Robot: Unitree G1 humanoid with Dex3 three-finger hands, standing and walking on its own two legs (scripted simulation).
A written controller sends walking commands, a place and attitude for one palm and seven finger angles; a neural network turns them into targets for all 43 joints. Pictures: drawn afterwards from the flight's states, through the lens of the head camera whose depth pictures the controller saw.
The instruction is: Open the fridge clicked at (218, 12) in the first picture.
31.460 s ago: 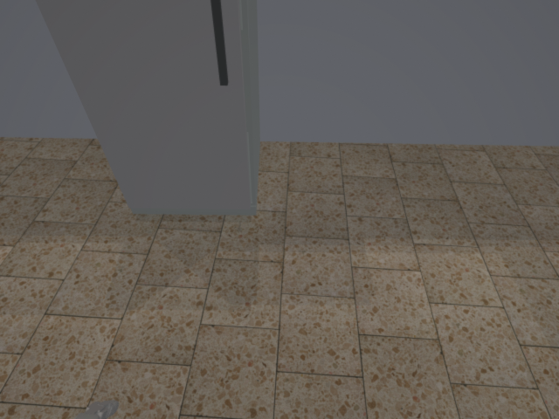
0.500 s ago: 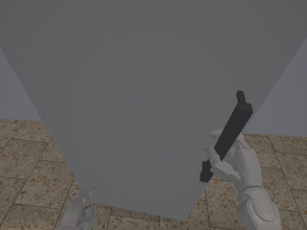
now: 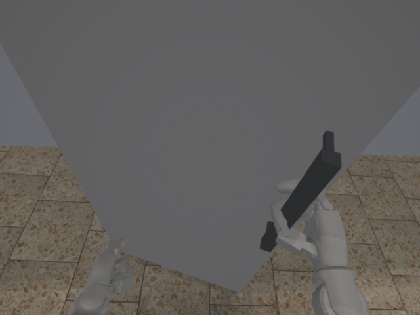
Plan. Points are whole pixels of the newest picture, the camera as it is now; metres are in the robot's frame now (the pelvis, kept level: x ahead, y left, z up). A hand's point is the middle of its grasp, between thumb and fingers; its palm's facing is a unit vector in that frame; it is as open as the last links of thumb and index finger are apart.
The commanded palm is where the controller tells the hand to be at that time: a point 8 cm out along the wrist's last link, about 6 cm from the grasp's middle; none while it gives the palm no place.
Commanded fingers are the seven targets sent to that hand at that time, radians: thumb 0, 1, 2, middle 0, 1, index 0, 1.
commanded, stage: walk backward, drawing the door open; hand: right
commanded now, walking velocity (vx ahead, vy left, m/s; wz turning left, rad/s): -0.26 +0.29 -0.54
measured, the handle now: (290, 202) +0.29 -0.11 +0.10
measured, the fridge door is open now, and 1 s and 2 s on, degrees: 20 49 69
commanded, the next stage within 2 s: stop walking and hold the door back in 1.42 s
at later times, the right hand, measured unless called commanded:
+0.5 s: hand out of the picture +0.12 -0.02 +0.11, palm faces +0.16 +0.97 -0.18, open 6.5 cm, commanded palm +0.08 -0.06 +0.11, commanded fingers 0.00 -0.90 -0.90 0.45 1.40 0.45 1.40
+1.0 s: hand out of the picture +0.04 +0.07 +0.10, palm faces +0.61 +0.75 -0.26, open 6.8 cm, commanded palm -0.02 +0.05 +0.11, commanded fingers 0.00 -0.90 -0.90 0.45 1.40 0.45 1.40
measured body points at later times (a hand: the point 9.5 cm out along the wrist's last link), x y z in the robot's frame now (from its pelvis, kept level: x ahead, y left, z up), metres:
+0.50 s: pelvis -0.11 +0.12 +0.00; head -0.09 +0.13 +0.44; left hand +0.10 +0.30 -0.11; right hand +0.10 -0.07 +0.12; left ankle -0.01 +0.16 -0.74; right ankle -0.11 -0.03 -0.70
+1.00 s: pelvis -0.11 +0.34 -0.01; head -0.04 +0.31 +0.43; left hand +0.18 +0.41 -0.12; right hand +0.00 +0.03 +0.12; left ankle +0.00 +0.43 -0.74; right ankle -0.20 +0.21 -0.67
